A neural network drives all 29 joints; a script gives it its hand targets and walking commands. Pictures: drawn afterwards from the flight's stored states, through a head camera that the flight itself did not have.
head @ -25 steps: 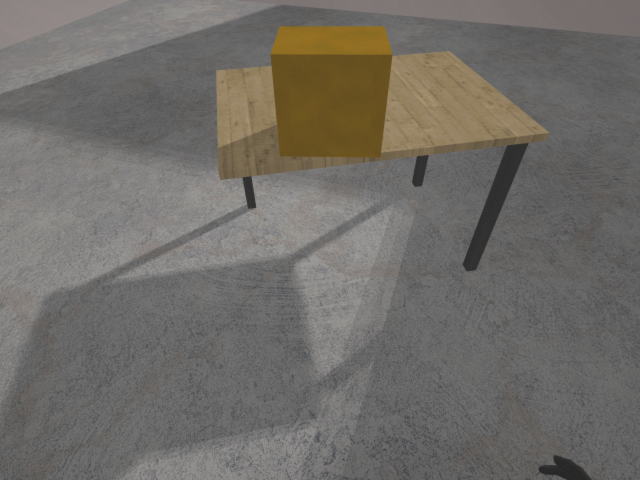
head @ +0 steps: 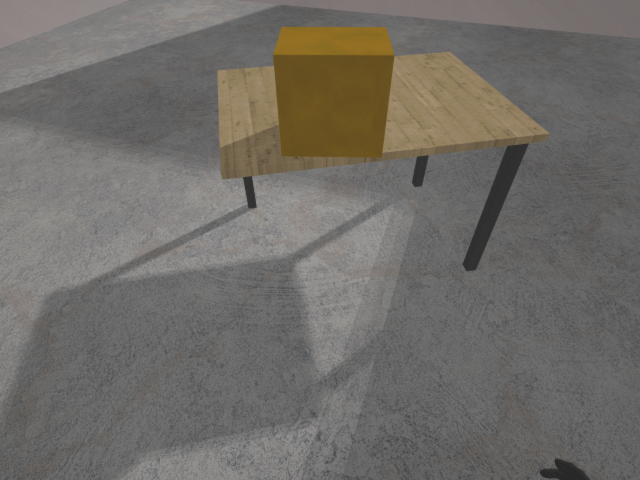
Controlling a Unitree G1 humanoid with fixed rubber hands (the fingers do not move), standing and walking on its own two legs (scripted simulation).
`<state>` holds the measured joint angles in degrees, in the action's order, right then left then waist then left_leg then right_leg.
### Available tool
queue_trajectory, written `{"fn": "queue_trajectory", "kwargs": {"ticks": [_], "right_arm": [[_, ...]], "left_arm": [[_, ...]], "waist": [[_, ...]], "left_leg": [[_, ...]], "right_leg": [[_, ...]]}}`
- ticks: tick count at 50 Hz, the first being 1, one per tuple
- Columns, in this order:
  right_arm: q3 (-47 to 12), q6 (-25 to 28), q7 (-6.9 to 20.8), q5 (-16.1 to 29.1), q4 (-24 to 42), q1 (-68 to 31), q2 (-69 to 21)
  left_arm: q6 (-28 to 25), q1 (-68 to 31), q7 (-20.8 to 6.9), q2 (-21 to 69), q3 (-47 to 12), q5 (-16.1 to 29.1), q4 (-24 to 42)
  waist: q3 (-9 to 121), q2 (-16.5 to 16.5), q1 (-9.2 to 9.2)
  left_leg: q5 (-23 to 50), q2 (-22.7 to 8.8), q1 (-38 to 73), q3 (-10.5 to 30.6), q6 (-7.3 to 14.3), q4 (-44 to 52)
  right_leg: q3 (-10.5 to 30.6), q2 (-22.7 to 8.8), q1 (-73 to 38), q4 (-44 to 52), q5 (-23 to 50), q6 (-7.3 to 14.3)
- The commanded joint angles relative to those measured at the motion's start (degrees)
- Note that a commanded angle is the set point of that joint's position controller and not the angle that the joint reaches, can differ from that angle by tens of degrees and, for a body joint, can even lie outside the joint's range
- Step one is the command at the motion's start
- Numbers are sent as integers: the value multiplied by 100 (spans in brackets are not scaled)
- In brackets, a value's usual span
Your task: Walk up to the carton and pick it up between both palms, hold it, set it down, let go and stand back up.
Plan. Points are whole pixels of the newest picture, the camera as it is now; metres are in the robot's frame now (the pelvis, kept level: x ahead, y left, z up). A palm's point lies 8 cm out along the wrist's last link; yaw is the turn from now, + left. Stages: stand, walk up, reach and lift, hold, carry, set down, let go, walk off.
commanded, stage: walk up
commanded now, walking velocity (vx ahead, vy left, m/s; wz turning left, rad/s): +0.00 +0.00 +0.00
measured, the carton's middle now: (332, 93) +1.06 +0.01 +0.02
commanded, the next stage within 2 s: none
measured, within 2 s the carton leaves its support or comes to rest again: neither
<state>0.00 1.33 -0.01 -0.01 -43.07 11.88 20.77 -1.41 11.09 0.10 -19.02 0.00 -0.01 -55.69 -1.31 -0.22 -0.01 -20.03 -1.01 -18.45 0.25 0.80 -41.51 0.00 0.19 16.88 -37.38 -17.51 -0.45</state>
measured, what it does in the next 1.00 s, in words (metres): walks ahead: right foot, then left foot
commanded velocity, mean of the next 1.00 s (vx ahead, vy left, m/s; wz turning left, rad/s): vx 0.00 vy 0.00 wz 0.00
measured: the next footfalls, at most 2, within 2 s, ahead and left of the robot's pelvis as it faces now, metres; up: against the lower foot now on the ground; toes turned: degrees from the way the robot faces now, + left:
right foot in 0.38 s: +0.14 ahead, -0.16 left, +0.00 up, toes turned -2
left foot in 0.94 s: +0.32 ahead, +0.05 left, +0.00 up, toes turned +6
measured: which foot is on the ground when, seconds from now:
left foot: down 0.00-0.42, up 0.44-0.92, down 0.94-1.00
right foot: down 0.00-0.14, up 0.16-0.36, down 0.38-0.96, up 0.98-1.00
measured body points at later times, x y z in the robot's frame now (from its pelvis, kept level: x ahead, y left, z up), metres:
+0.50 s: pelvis +0.06 -0.08 -0.01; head +0.05 -0.09 +0.44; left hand +0.15 +0.25 -0.10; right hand +0.14 -0.41 -0.11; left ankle +0.03 +0.09 -0.68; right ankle +0.10 -0.16 -0.72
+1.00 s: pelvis +0.22 -0.07 -0.02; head +0.23 -0.06 +0.43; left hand +0.28 +0.25 -0.12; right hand +0.32 -0.38 -0.11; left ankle +0.28 +0.04 -0.72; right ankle +0.10 -0.15 -0.70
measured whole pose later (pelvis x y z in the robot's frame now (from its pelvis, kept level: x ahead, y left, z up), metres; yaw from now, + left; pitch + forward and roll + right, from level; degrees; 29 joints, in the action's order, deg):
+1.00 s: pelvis +0.22 -0.07 -0.02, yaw +4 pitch -2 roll +2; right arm 0.0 4.1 0.3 0.0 -43.1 20.6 23.7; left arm -2.9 17.3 -2.7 -25.6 0.0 0.0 -43.7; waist -3.1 3.8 -0.6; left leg -17.7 2.4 -24.0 -3.3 2.0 -43.6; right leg -6.1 -2.7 9.0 -51.3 -32.4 3.4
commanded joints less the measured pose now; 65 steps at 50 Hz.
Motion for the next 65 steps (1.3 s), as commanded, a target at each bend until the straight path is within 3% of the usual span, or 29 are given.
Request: {"fn": "queue_trajectory", "kwargs": {"ticks": [1,5,6,7,8,9,12,15,17,19,20,21,22,24,26,27,32,42,44,47,48,49,50,51,53,56,61,63,65], "right_arm": [[278,193,-81,-105,-209,-491,1227],[304,188,-56,-85,-231,-606,1259],[696,279,20,-105,-215,507,1854],[814,295,34,-222,-372,1035,2141],[880,326,15,-226,-326,1208,2293],[890,356,-4,-208,-251,1085,2275],[830,420,0,-200,-71,859,1959],[851,410,33,-237,129,767,2138],[835,402,66,-221,265,378,2122],[726,362,78,-206,383,-5,1894],[567,337,70,-230,421,129,1419],[370,343,34,-132,545,232,822],[478,279,-26,-72,358,564,1347],[511,306,-8,-58,159,805,1638],[551,300,33,-10,-23,1284,1648],[564,282,58,-2,-37,1384,1625],[577,135,59,10,-47,1325,1586],[390,285,154,-40,465,365,1299],[404,335,169,-66,406,551,1337],[568,472,58,-115,8,1922,1528],[723,497,-29,-196,-43,2380,1866],[804,496,-112,-206,34,2439,2416],[760,474,-115,-14,84,2403,2456],[817,460,-165,105,123,2152,2389],[717,478,-198,37,164,1941,2023],[622,556,-230,28,221,1476,1899],[500,523,-303,-9,301,1050,1690],[471,420,-276,-5,370,757,1652],[450,283,-242,27,458,610,1626]], "left_arm": [[-75,-576,-38,-1265,275,-76,309],[-85,-632,-38,-1309,291,-77,267],[-118,-391,-214,-1728,594,-266,717],[-64,-609,-277,-1612,621,-286,812],[-49,-788,-265,-1633,651,-304,1005],[-50,-844,-277,-1698,661,-288,1044],[-117,-355,-330,-1692,695,-267,939],[-146,-335,-417,-1628,649,-235,1120],[-182,-59,-445,-1695,683,-187,1063],[-218,963,-410,-1825,787,-176,731],[-279,1663,-349,-2007,881,-181,551],[-334,2170,-266,-2565,984,-242,517],[-319,1366,-232,-2711,1025,-255,751],[-313,718,-188,-2518,947,-179,1053],[-374,529,-151,-2114,833,-138,1128],[-394,579,-149,-2110,804,-123,1127],[-353,652,-143,-1961,754,-38,1280],[-263,1093,-130,-1987,676,-81,1436],[-229,879,-141,-1998,642,-85,1577],[-193,588,-144,-1732,516,-10,1691],[-203,829,-129,-1421,433,0,1739],[-184,980,-151,-1133,372,14,1793],[-145,855,-95,-1671,481,-34,1750],[-124,508,-37,-1960,514,-3,1755],[-131,187,-81,-1789,585,1,1777],[-25,553,-169,-1693,653,-32,1744],[-21,667,-62,-1520,651,16,1576],[-67,698,-22,-1488,689,21,1477],[-115,999,23,-1535,704,-14,1337]], "waist": [[-240,-326,-27],[13,-327,-104],[261,-172,126],[-333,-832,353],[-723,-918,484],[-1010,-651,435],[-652,-371,221],[-676,-806,158],[-910,-1067,-104],[-579,-656,-695],[-277,358,-980],[-127,2007,-1153],[-432,1105,-797],[-719,594,-456],[-442,400,-215],[-188,562,-212],[-557,887,-167],[-684,989,-449],[-546,1210,-319],[155,184,390],[552,-569,545],[532,-1476,403],[412,-1203,456],[-33,-641,396],[-555,55,349],[-840,-659,81],[-728,-1094,-77],[-653,-1131,-207],[-281,-882,-401]], "left_leg": [[-109,-650,-51,907,254,2006],[325,-620,108,886,226,1977],[-2291,-684,615,1788,685,2162],[-3704,-1321,1158,3035,983,2919],[-4007,-1876,1234,3892,1268,3310],[-3805,-1943,1062,3929,1332,3371],[-2429,-1550,1022,3121,1239,2939],[-1860,-1467,441,2583,1322,2605],[-1949,-1453,-620,2240,1214,2500],[-1592,-872,-1963,1345,795,1289],[-1599,-80,-2580,765,495,-358],[-1617,875,-3270,388,157,-2545],[-1162,632,-3454,923,94,-2916],[-495,204,-3008,954,153,-2928],[51,10,-2473,895,49,-2568],[140,58,-2195,872,4,-2383],[736,52,-2106,517,-155,-1923],[444,-182,-1981,42,35,-9],[427,-181,-1511,-276,159,344],[1215,278,895,-389,401,1459],[1028,-205,1837,759,635,1472],[1673,-1551,2500,3393,1179,1718],[2042,-2239,3016,5054,2058,2018],[1863,-2507,2666,5106,2299,2153],[2762,-1892,1563,3366,1880,1923],[3067,-1360,270,2071,1437,1681],[4786,-1275,-696,1289,1163,949],[4504,-1027,-829,1112,967,556],[3165,-582,-1091,822,667,-180]], "right_leg": [[537,-456,-116,1013,542,306],[519,-480,-262,958,580,308],[263,-251,483,151,-1807,449],[-153,15,1988,-950,-1931,327],[131,-208,2827,-1624,-1448,267],[326,-379,3017,-1758,-1089,212],[214,-436,2401,-1703,-735,139],[3,-451,1745,-1085,-1009,138],[-23,-463,899,-698,-905,255],[-123,-276,-1310,90,-393,439],[420,-403,-2226,941,-1036,440],[2985,-1808,-2229,2281,-3102,484],[4272,-2344,-1673,2957,-4255,751],[3546,-2184,-1106,2723,-3361,821],[2358,-1768,-1297,2334,-1608,424],[1954,-1622,-1250,2200,-792,138],[835,-1344,-998,2249,346,281],[333,-1597,-1704,1422,2498,1052],[164,-1551,-1640,1060,2962,1142],[-399,-951,-783,-1263,3109,812],[-444,-708,98,-2532,2215,584],[-553,143,1614,-3463,-730,251],[41,181,2736,-4088,-1745,199],[497,-252,2905,-4419,-1659,245],[482,-562,2466,-3917,-1245,295],[291,-693,1688,-2966,-682,242],[19,-716,616,-1581,-408,350],[-244,-507,244,-919,-42,377],[-387,-375,-649,159,1239,427]]}}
